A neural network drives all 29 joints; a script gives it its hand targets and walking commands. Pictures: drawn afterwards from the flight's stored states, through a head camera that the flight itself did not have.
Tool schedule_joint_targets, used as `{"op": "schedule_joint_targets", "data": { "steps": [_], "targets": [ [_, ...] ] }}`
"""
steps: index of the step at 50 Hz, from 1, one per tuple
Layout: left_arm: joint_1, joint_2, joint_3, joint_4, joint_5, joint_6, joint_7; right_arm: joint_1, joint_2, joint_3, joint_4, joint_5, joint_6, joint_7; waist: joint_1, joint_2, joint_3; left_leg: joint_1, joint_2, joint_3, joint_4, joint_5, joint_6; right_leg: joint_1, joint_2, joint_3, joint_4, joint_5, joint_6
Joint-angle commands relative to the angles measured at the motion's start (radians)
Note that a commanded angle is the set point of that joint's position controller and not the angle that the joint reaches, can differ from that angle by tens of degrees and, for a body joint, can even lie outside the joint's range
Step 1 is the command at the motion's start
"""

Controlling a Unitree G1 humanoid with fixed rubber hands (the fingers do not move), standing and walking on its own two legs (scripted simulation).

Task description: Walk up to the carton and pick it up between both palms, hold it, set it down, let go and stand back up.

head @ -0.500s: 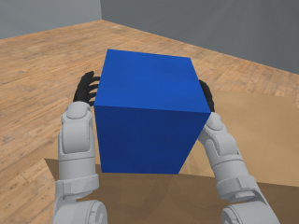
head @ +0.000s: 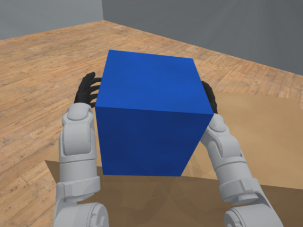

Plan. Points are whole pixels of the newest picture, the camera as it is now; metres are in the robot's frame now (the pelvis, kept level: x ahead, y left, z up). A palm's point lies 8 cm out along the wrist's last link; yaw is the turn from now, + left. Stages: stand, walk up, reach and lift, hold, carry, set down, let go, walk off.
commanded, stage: hold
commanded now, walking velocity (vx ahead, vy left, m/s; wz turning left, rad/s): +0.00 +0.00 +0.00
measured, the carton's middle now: (147, 117) +0.37 +0.01 +0.16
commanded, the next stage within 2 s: set down in 0.28 s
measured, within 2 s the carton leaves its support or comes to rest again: neither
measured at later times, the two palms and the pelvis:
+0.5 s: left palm (83, 101) +0.36 +0.16 +0.22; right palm (208, 110) +0.35 -0.14 +0.20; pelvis +0.00 +0.00 +0.00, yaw +0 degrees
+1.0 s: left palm (92, 109) +0.40 +0.15 +0.17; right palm (203, 116) +0.38 -0.15 +0.15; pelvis +0.03 +0.00 +0.00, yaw +1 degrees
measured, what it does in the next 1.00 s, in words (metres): stands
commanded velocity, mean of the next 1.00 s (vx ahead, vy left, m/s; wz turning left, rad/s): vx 0.00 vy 0.00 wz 0.00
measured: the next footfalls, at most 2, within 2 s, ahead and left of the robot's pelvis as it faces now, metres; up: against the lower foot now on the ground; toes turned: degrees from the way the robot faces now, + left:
none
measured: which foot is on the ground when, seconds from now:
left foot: down 0.00-1.00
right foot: down 0.00-1.00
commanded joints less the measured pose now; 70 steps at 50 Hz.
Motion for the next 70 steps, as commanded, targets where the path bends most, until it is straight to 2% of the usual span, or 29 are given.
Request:
{"op": "schedule_joint_targets", "data": {
  "steps": [1, 19, 23, 27, 29, 34, 41, 45, 55, 63, 70],
  "targets": [
    [-0.515, -0.471, -0.440, -0.027, -0.126, -0.029, -0.106, -0.751, 0.480, 0.341, -0.269, 0.058, -0.052, 0.102, -0.012, 0.099, -0.308, 0.026, -0.045, 0.044, -0.047, 0.228, -0.004, 0.055, 0.031, -0.006, -0.031, 0.161, 0.059],
    [-0.519, -0.467, -0.443, -0.027, -0.129, -0.052, -0.110, -0.761, 0.477, 0.334, -0.288, 0.046, -0.078, 0.104, -0.011, 0.099, -0.322, 0.032, -0.048, 0.043, -0.042, 0.223, -0.003, 0.058, 0.029, -0.012, -0.028, 0.172, 0.061],
    [-0.511, -0.454, -0.418, 0.020, -0.115, -0.108, -0.120, -0.750, 0.457, 0.289, -0.268, -0.005, -0.141, 0.119, -0.001, 0.097, -0.298, 0.017, -0.047, 0.048, -0.064, 0.146, 0.008, 0.048, 0.021, -0.026, -0.033, 0.126, 0.063],
    [-0.474, -0.428, -0.361, 0.108, -0.083, -0.199, -0.133, -0.682, 0.421, 0.203, -0.187, -0.109, -0.249, 0.149, 0.015, 0.089, -0.229, -0.019, -0.039, 0.060, -0.111, 0.025, 0.025, 0.024, 0.005, -0.040, -0.049, 0.018, 0.058],
    [-0.451, -0.417, -0.343, 0.129, -0.071, -0.232, -0.139, -0.647, 0.405, 0.175, -0.151, -0.150, -0.296, 0.159, 0.020, 0.082, -0.207, -0.033, -0.035, 0.069, -0.121, 0.011, 0.029, 0.024, 0.001, -0.045, -0.052, 0.001, 0.055],
    [-0.429, -0.421, -0.365, 0.139, -0.076, -0.280, -0.135, -0.631, 0.377, 0.170, -0.136, -0.186, -0.382, 0.160, 0.020, 0.075, -0.238, -0.010, -0.031, 0.077, -0.094, 0.107, 0.012, 0.042, 0.006, -0.063, -0.045, 0.064, 0.053],
    [-0.425, -0.456, -0.473, 0.082, -0.115, -0.337, -0.095, -0.633, 0.376, 0.252, -0.171, -0.148, -0.442, 0.141, 0.004, 0.085, -0.375, 0.071, -0.032, 0.051, -0.012, 0.355, -0.026, 0.084, 0.019, -0.060, -0.010, 0.299, 0.054],
    [-0.402, -0.450, -0.482, 0.065, -0.115, -0.349, -0.081, -0.595, 0.374, 0.276, -0.157, -0.129, -0.442, 0.134, 0.005, 0.096, -0.383, 0.069, -0.034, 0.037, 0.001, 0.412, -0.036, 0.108, 0.015, -0.050, 0.000, 0.385, 0.059],
    [-0.362, -0.442, -0.463, 0.070, -0.104, -0.345, -0.074, -0.551, 0.368, 0.275, -0.131, -0.114, -0.427, 0.129, 0.003, 0.102, -0.353, 0.045, -0.037, 0.029, 0.002, 0.430, -0.042, 0.129, 0.013, -0.044, 0.014, 0.477, 0.067],
    [-0.389, -0.453, -0.453, 0.128, -0.106, -0.377, -0.067, -0.564, 0.357, 0.231, -0.096, -0.141, -0.444, 0.138, 0.001, 0.096, -0.360, 0.053, -0.031, 0.025, 0.001, 0.419, -0.048, 0.092, 0.018, -0.054, 0.009, 0.459, 0.065],
    [-0.441, -0.463, -0.420, 0.221, -0.099, -0.429, -0.055, -0.592, 0.358, 0.168, -0.015, -0.184, -0.469, 0.155, 0.013, 0.090, -0.377, 0.039, -0.027, 0.031, -0.012, 0.376, -0.046, 0.069, 0.015, -0.056, 0.002, 0.428, 0.065]
  ]
}}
